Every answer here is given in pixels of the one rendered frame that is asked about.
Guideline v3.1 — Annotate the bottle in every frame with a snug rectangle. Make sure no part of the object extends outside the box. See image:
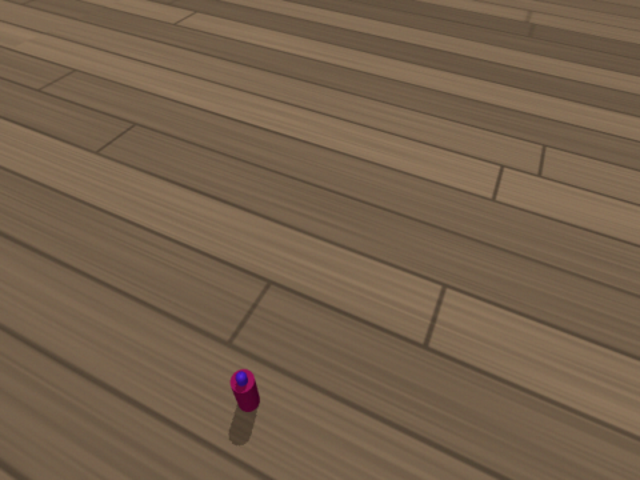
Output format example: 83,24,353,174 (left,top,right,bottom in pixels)
230,369,260,412

